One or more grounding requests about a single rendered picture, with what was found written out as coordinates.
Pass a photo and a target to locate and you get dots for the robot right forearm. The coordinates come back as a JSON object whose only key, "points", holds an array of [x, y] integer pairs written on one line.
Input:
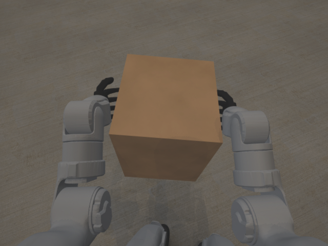
{"points": [[251, 139]]}

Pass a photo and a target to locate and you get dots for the robot right upper arm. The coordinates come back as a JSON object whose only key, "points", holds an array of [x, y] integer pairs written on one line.
{"points": [[264, 220]]}

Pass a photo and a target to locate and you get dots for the robot right hand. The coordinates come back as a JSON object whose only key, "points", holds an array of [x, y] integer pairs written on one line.
{"points": [[225, 104]]}

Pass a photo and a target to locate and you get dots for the right robot thigh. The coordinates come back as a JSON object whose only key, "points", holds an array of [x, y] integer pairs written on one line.
{"points": [[215, 240]]}

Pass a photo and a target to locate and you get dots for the robot left forearm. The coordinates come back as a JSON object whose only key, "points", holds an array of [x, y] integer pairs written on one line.
{"points": [[83, 134]]}

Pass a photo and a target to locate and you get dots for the robot left upper arm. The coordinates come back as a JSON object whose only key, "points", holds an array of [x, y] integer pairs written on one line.
{"points": [[79, 214]]}

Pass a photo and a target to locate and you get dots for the robot thigh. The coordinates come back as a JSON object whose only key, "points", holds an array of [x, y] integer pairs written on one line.
{"points": [[215, 240], [149, 235]]}

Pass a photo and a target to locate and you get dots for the carton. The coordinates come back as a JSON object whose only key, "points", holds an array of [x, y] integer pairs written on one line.
{"points": [[166, 121]]}

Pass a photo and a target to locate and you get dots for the robot left hand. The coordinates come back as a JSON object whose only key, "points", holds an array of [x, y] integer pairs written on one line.
{"points": [[100, 91]]}

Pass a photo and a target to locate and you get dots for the left robot thigh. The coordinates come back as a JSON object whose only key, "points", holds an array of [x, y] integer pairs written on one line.
{"points": [[149, 235]]}

